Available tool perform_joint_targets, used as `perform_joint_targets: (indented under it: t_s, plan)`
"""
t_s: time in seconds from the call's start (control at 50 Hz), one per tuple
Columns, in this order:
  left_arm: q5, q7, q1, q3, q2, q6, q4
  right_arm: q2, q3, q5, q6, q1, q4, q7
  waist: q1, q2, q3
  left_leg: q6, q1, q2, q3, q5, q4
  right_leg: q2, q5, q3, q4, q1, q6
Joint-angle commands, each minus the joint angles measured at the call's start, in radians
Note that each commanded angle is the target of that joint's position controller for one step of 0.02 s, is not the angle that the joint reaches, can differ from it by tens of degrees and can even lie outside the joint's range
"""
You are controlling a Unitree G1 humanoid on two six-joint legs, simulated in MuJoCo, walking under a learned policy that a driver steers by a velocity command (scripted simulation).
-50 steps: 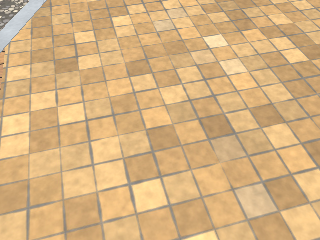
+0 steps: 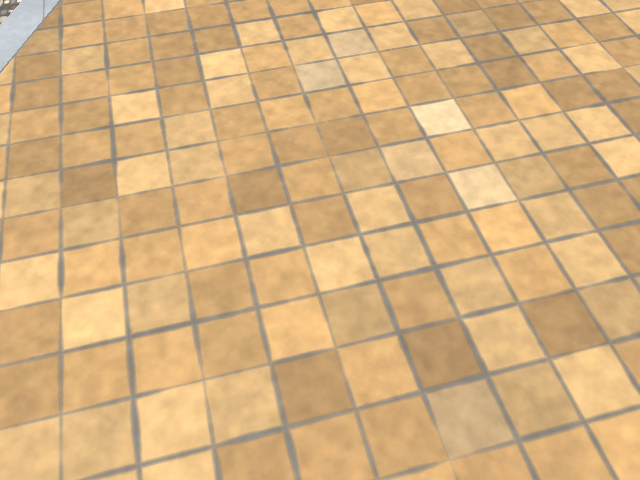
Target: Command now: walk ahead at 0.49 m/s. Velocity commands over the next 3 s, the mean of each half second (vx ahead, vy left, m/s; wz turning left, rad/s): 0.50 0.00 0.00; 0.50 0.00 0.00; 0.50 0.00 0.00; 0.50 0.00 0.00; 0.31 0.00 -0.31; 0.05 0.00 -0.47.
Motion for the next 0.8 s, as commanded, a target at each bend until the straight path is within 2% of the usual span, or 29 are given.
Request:
perform_joint_targets:
  t_s: [0.02, 0.04, 0.06, 0.08, 0.12, 0.16, 0.2, 0.26, 0.32, 0.38, 0.42, 0.44, 0.46, 0.48, 0.5, 0.52, 0.54, 0.56, 0.58, 0.6, 0.62, 0.64, 0.66, 0.72, 0.8]
  plan:
    - [0.010, -0.010, -0.064, 0.035, 0.148, -0.019, -0.106, -0.100, -0.036, 0.019, -0.005, 0.167, 0.029, 0.004, -0.066, 0.006, -0.049, 0.182, 0.393, 0.394, -0.617, -0.246, -0.413, -0.098, 0.137, 0.058, 0.283, -0.523, -0.022]
    - [0.014, -0.013, -0.073, 0.036, 0.130, -0.012, -0.102, -0.070, -0.025, 0.012, -0.016, 0.165, 0.043, 0.004, -0.032, -0.022, -0.012, 0.149, 0.304, 0.354, -0.528, -0.119, -0.429, -0.124, 0.155, 0.062, 0.237, -0.475, -0.016]
    - [0.024, -0.019, -0.050, 0.031, 0.103, 0.002, -0.098, -0.050, -0.017, 0.012, -0.025, 0.181, 0.062, 0.000, -0.001, -0.013, -0.013, 0.126, 0.236, 0.323, -0.456, -0.043, -0.444, -0.142, 0.159, 0.060, 0.191, -0.411, -0.003]
    - [0.025, -0.025, -0.040, 0.026, 0.075, 0.013, -0.091, -0.044, -0.012, 0.013, -0.035, 0.202, 0.080, -0.002, 0.012, -0.003, -0.014, 0.112, 0.204, 0.304, -0.404, 0.015, -0.457, -0.152, 0.161, 0.053, 0.154, -0.380, 0.009]
    - [0.027, -0.032, -0.069, 0.025, 0.059, 0.026, -0.102, -0.067, -0.015, 0.017, -0.051, 0.248, 0.109, -0.003, 0.021, 0.014, -0.002, 0.105, 0.187, 0.279, -0.328, 0.100, -0.476, -0.168, 0.190, 0.026, 0.093, -0.403, 0.027]
    - [0.027, -0.036, -0.167, 0.027, 0.071, 0.033, -0.135, -0.088, -0.016, 0.018, -0.053, 0.285, 0.126, -0.002, 0.008, 0.028, 0.023, 0.092, 0.201, 0.260, -0.281, 0.125, -0.504, -0.191, 0.271, -0.001, 0.013, -0.482, 0.044]
    - [0.022, -0.038, -0.267, 0.027, 0.079, 0.035, -0.166, -0.088, -0.013, 0.020, -0.050, 0.325, 0.137, 0.000, -0.018, 0.031, 0.036, 0.071, 0.245, 0.242, -0.248, 0.190, -0.508, -0.200, 0.355, -0.024, -0.087, -0.547, 0.059]
    - [0.013, -0.040, -0.384, 0.021, 0.069, 0.033, -0.198, -0.084, -0.006, 0.021, -0.048, 0.384, 0.154, -0.003, -0.055, 0.046, 0.032, 0.032, 0.307, 0.222, -0.206, 0.293, -0.490, -0.182, 0.452, -0.055, -0.246, -0.554, 0.071]
    - [0.009, -0.040, -0.476, 0.016, 0.064, 0.032, -0.222, -0.084, -0.001, 0.016, -0.046, 0.442, 0.173, -0.010, -0.089, 0.062, 0.032, 0.023, 0.400, 0.232, -0.195, 0.364, -0.465, -0.156, 0.483, -0.076, -0.357, -0.558, 0.068]
    - [0.010, -0.039, -0.546, 0.016, 0.071, 0.025, -0.247, -0.091, 0.000, 0.004, -0.040, 0.478, 0.191, -0.019, -0.105, 0.069, 0.039, 0.043, 0.515, 0.268, -0.200, 0.449, -0.417, -0.133, 0.427, -0.083, -0.428, -0.575, 0.050]
    - [0.010, -0.037, -0.549, 0.020, 0.081, 0.017, -0.256, -0.104, -0.004, -0.002, -0.038, 0.468, 0.199, -0.026, -0.088, 0.074, 0.040, 0.046, 0.565, 0.296, -0.200, 0.545, -0.371, -0.117, 0.354, -0.083, -0.472, -0.544, 0.024]
    - [0.010, -0.034, -0.512, 0.024, 0.087, 0.012, -0.248, -0.110, -0.005, -0.002, -0.037, 0.445, 0.198, -0.029, -0.061, 0.079, 0.025, 0.036, 0.564, 0.298, -0.186, 0.659, -0.324, -0.096, 0.311, -0.092, -0.501, -0.474, 0.006]
    - [0.011, -0.028, -0.435, 0.032, 0.099, 0.007, -0.224, -0.120, -0.007, -0.002, -0.037, 0.427, 0.198, -0.031, -0.025, 0.087, -0.013, 0.022, 0.555, 0.294, -0.174, 0.796, -0.241, -0.063, 0.274, -0.103, -0.524, -0.364, -0.013]
    - [0.013, -0.019, -0.290, 0.044, 0.116, -0.001, -0.174, -0.127, -0.009, 0.002, -0.034, 0.409, 0.198, -0.030, 0.037, 0.076, -0.084, 0.007, 0.531, 0.272, -0.152, 0.858, -0.087, -0.031, 0.292, -0.115, -0.583, -0.196, -0.038]
    - [0.030, -0.008, -0.110, 0.064, 0.159, -0.011, -0.117, -0.120, -0.005, 0.010, -0.035, 0.392, 0.187, -0.027, 0.108, 0.055, -0.181, -0.012, 0.383, 0.237, -0.127, 0.707, 0.121, -0.089, 0.313, -0.053, -0.599, 0.063, -0.075]
    - [0.057, 0.003, 0.047, 0.091, 0.264, -0.016, -0.097, -0.051, 0.013, 0.034, -0.038, 0.420, 0.144, -0.021, 0.131, -0.095, -0.332, -0.045, 0.100, 0.146, -0.068, 0.264, 0.472, -0.376, 0.215, 0.297, -0.613, 0.356, -0.155]
    - [0.031, -0.010, 0.038, 0.099, 0.273, 0.000, -0.088, -0.051, 0.002, 0.047, -0.038, 0.498, 0.160, -0.016, 0.090, -0.219, -0.419, -0.061, -0.135, -0.006, -0.115, -0.340, 0.737, -0.521, 0.215, 0.691, -0.753, 0.458, -0.270]
    - [0.003, -0.017, -0.071, 0.088, 0.218, 0.006, -0.098, -0.114, -0.015, 0.022, -0.033, 0.410, 0.147, -0.019, 0.052, -0.081, -0.254, -0.048, -0.222, 0.074, -0.185, -0.258, 0.766, -0.465, 0.162, 0.564, -0.780, 0.324, -0.234]
    - [-0.003, -0.022, -0.159, 0.073, 0.158, 0.000, -0.111, -0.096, -0.014, 0.016, -0.039, 0.325, 0.121, -0.013, 0.030, -0.040, -0.136, -0.049, -0.223, 0.109, -0.183, -0.173, 0.720, -0.425, 0.205, 0.431, -0.818, 0.174, -0.206]
    - [0.003, -0.024, -0.198, 0.061, 0.114, -0.007, -0.107, -0.072, -0.013, 0.015, -0.036, 0.296, 0.116, -0.010, -0.005, -0.014, -0.068, -0.053, -0.182, 0.143, -0.177, -0.127, 0.654, -0.376, 0.286, 0.333, -0.856, 0.058, -0.166]
    - [0.002, -0.020, -0.194, 0.050, 0.083, -0.015, -0.090, -0.061, -0.014, -0.002, -0.023, 0.290, 0.111, -0.005, -0.033, -0.027, -0.041, -0.062, -0.136, 0.163, -0.178, -0.109, 0.601, -0.334, 0.354, 0.261, -0.873, -0.016, -0.135]
    - [0.004, -0.017, -0.181, 0.044, 0.066, -0.021, -0.074, -0.035, -0.010, -0.011, -0.009, 0.312, 0.121, 0.003, -0.053, -0.039, -0.042, -0.073, -0.096, 0.168, -0.170, -0.097, 0.575, -0.308, 0.392, 0.209, -0.887, -0.053, -0.117]
    - [0.003, -0.015, -0.148, 0.044, 0.070, -0.030, -0.058, -0.025, -0.010, -0.013, 0.000, 0.316, 0.120, 0.009, -0.059, -0.043, -0.046, -0.080, -0.085, 0.164, -0.157, -0.088, 0.562, -0.297, 0.454, 0.184, -0.893, -0.063, -0.118]
    - [-0.002, -0.014, -0.086, 0.049, 0.110, -0.040, -0.026, -0.029, -0.013, -0.014, 0.017, 0.225, 0.085, 0.019, -0.063, -0.047, -0.016, -0.101, -0.165, 0.182, -0.127, -0.010, 0.488, -0.275, 0.511, 0.118, -0.927, -0.064, -0.118]
    - [-0.002, -0.013, -0.015, 0.039, 0.103, -0.036, -0.006, -0.035, -0.007, -0.003, 0.018, 0.033, 0.019, 0.021, -0.024, -0.051, 0.022, -0.124, -0.232, 0.187, -0.091, 0.130, 0.282, -0.243, 0.580, 0.065, -0.945, -0.030, -0.099]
